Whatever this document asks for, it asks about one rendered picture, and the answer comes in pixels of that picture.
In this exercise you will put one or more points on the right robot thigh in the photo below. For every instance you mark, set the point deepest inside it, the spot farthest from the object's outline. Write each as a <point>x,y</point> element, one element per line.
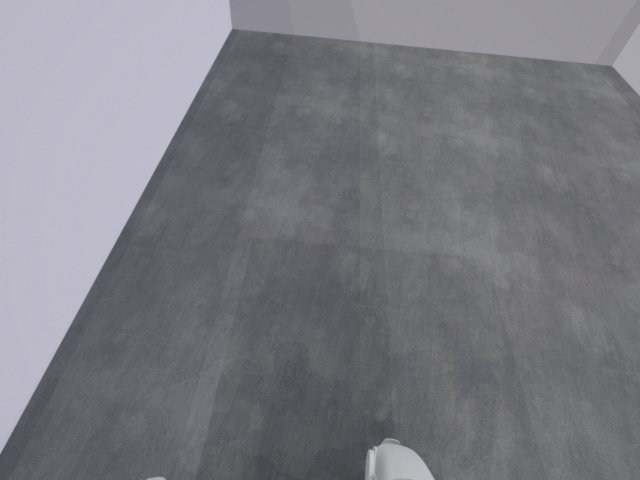
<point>395,462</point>

